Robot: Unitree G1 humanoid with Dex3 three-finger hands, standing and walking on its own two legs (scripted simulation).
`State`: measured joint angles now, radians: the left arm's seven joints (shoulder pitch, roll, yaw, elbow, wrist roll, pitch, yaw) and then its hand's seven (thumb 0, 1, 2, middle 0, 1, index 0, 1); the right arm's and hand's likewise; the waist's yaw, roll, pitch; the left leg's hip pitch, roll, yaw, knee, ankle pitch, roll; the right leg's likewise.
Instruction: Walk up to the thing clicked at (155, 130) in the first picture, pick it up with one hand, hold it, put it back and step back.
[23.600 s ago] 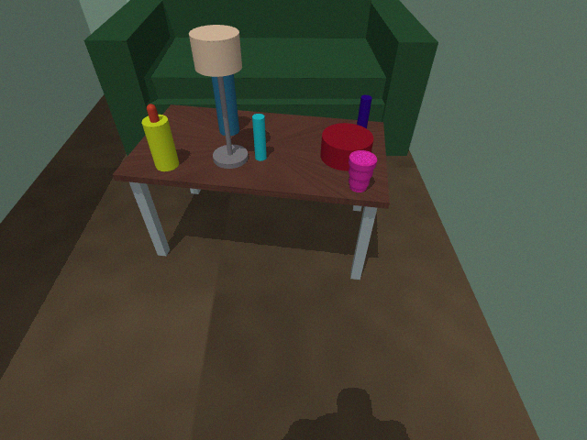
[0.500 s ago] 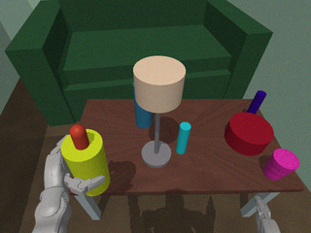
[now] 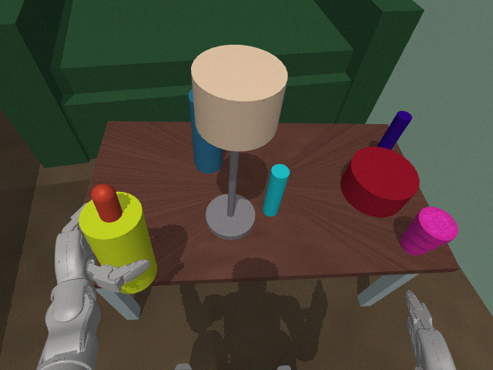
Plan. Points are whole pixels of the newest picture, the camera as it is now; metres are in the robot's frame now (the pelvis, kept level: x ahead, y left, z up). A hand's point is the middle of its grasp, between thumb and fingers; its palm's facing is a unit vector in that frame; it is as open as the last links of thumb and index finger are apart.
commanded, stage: crouch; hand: left
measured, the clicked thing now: (120, 237) +0.35 +0.19 +0.01
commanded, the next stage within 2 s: lower in 0.66 s
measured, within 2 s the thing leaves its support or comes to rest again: neither
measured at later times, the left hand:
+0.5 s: hand (122, 229) +0.41 +0.22 -0.05, palm faces +0.23 -0.97 -0.02, open 11.5 cm
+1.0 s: hand (128, 230) +0.43 +0.22 -0.10, palm faces +0.23 -0.97 -0.03, open 11.5 cm
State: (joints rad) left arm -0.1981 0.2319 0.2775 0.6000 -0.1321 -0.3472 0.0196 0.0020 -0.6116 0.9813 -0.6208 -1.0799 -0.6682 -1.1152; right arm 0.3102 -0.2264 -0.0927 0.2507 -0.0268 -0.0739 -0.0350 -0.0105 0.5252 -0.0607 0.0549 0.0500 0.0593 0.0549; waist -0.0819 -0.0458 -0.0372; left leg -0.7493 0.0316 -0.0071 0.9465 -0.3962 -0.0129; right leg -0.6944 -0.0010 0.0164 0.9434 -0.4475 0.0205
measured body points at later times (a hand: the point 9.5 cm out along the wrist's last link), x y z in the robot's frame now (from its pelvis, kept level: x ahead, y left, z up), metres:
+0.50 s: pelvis +0.01 +0.01 -0.04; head +0.12 +0.05 +0.40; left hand +0.39 +0.27 -0.05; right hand +0.16 -0.26 -0.05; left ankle +0.04 +0.13 -0.68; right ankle +0.01 -0.13 -0.68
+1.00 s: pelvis -0.01 +0.00 -0.07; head +0.13 +0.05 +0.36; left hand +0.41 +0.27 -0.09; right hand +0.15 -0.27 -0.06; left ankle +0.04 +0.13 -0.68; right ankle +0.01 -0.13 -0.68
